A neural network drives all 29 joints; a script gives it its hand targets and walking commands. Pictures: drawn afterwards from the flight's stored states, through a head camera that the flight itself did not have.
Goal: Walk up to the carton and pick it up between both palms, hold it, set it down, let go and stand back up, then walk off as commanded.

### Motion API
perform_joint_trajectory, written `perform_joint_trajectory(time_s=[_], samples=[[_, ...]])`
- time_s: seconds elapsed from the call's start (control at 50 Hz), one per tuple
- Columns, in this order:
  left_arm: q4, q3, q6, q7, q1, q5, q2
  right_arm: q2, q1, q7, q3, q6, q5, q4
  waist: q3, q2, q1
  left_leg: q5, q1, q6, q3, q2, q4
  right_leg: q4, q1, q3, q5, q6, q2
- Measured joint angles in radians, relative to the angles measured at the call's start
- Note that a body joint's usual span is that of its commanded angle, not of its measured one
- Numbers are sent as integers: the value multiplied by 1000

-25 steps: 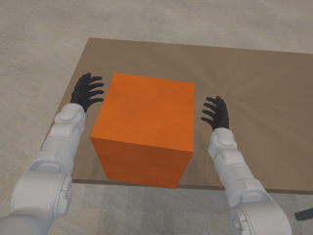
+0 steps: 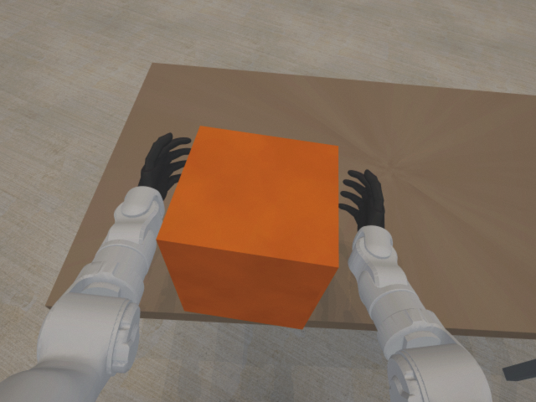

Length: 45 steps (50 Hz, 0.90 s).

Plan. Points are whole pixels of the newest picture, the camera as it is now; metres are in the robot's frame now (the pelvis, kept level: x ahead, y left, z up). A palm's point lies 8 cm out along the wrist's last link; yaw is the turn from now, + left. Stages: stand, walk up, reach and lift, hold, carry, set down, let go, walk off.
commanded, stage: reach and lift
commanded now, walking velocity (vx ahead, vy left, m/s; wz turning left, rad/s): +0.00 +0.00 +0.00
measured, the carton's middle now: (255, 235) +0.37 +0.01 +0.01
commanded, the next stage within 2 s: none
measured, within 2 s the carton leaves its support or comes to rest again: leaves its support in 1.54 s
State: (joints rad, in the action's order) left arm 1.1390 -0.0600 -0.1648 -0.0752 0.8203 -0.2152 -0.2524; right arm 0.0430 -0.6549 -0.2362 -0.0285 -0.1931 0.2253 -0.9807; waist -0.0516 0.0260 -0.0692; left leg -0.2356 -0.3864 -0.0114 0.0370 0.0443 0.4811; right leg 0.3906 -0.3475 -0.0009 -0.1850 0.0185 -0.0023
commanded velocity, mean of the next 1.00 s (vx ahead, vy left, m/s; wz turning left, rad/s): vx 0.00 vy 0.00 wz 0.00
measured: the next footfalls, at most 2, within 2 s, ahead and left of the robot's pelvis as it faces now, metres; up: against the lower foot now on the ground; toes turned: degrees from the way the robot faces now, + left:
none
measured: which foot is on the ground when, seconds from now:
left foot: down 0.00-1.00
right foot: down 0.00-1.00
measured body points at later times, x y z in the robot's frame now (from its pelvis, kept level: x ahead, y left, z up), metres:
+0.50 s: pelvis +0.00 +0.00 +0.00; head +0.04 +0.03 +0.45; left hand +0.44 +0.16 +0.07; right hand +0.39 -0.15 +0.05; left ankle +0.00 +0.11 -0.74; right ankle +0.00 -0.14 -0.74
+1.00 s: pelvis +0.01 +0.00 +0.01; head +0.04 +0.04 +0.45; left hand +0.44 +0.15 +0.07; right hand +0.38 -0.15 +0.05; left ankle +0.00 +0.11 -0.74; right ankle +0.00 -0.14 -0.74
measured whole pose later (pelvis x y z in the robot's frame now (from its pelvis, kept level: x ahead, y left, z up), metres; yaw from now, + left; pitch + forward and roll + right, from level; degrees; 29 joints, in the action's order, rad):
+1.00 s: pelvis +0.01 +0.00 +0.01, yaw +0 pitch +6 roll -2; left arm 1.14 -0.31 -0.20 -0.07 0.81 0.20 -0.10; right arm -0.13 -0.60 -0.18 -0.43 -0.31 -0.20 -0.99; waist -0.05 0.05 -0.06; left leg -0.22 -0.31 0.00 0.04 0.04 0.42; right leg 0.28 -0.24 0.00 -0.14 0.03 0.00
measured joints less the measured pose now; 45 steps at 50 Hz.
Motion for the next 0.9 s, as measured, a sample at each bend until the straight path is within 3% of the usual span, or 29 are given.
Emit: perform_joint_trajectory(time_s=[0.12,0.38,0.54,0.66,0.9], samples=[[0,0,1,15,0,60,28,-50,0,0,-19,-11,-9,0,-5,-5,0,0,0,0,0,0,1,1,0,0,0,1,0],[0,-33,-10,27,0,144,41,-98,-1,-4,-121,-33,-133,-8,-7,17,0,0,0,2,0,0,2,2,0,0,0,3,0],[0,-133,-31,17,0,286,75,-149,-2,-3,-262,-94,-286,-29,-7,11,3,1,2,2,0,0,0,-12,7,0,6,4,0],[0,-206,-46,7,0,371,113,-168,15,29,-371,-122,-406,-22,-7,14,9,11,27,5,0,-1,-28,-64,44,0,30,6,0],[0,-248,-46,5,-14,413,148,-169,49,53,-405,-129,-421,-16,2,29,11,14,74,7,0,-2,-52,-102,99,0,41,8,1]])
